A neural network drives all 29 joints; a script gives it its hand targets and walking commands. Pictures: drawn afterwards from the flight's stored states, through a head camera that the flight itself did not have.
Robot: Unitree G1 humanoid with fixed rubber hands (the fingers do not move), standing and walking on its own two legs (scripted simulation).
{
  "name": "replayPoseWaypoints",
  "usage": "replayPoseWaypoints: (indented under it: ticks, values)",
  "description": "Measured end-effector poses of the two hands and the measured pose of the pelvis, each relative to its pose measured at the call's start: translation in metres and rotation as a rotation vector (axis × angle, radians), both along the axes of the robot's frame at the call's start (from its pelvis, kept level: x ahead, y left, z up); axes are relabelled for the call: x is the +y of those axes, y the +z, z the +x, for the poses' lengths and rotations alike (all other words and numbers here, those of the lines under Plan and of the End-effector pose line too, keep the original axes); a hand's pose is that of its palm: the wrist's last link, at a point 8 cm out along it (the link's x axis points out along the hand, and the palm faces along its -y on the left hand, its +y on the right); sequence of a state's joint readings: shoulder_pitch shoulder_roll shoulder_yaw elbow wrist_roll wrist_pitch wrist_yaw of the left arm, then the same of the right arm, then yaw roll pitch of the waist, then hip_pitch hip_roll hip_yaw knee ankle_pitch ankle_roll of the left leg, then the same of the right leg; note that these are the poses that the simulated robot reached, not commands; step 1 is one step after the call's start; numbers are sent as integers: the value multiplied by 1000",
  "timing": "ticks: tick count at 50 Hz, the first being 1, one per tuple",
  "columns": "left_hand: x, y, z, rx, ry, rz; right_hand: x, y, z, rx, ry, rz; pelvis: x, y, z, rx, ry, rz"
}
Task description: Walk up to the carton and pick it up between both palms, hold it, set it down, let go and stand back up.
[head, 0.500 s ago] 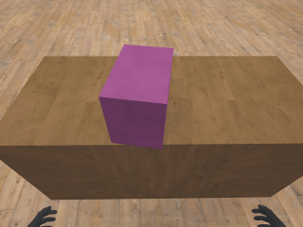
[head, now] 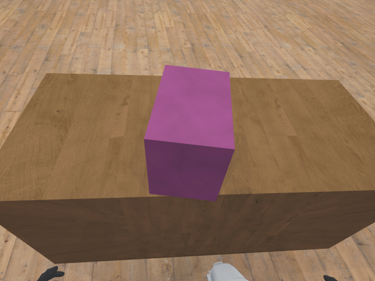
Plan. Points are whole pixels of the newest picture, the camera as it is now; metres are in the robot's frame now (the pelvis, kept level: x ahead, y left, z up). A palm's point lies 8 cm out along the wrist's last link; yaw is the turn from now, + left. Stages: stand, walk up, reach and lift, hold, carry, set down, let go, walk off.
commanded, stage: walk up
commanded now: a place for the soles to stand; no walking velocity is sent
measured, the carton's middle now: (190, 131) +0.51 -0.01 -0.01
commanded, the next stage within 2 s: reach and lift in 1.38 s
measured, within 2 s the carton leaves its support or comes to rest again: neither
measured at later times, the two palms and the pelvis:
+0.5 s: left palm (49, 272) +0.17 +0.29 -0.08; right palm (335, 273) +0.16 -0.33 -0.08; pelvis +0.06 -0.02 -0.01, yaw +0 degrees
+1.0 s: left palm (57, 263) +0.18 +0.27 -0.08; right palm (342, 271) +0.16 -0.35 -0.08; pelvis +0.06 -0.03 -0.01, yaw -1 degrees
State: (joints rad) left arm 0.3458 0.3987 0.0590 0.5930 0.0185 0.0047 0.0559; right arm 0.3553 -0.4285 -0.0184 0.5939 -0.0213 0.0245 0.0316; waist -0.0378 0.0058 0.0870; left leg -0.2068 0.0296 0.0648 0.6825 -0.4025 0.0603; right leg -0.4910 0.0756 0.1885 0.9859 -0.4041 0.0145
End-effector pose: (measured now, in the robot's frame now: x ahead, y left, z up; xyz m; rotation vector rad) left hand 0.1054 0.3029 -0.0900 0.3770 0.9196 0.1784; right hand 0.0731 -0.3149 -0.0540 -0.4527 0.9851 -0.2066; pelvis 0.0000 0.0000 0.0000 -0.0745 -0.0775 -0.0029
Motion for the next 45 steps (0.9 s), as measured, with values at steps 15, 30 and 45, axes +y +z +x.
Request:
replayPoseWaypoints:
  ticks: [15, 30, 45]
  values:
    - [-15, -2, 47, 37, 25, 57, -17, -33, 66, 20, 2, 44, -22, -14, 56, 8, 14, 64]
    - [-26, 5, 74, 19, 3, 45, -25, -26, 90, -27, 18, 46, -29, -10, 66, 12, 0, 77]
    - [-34, 12, 81, -16, -8, 49, -35, -26, 89, -51, 23, 47, -37, -10, 60, 1, -5, 81]
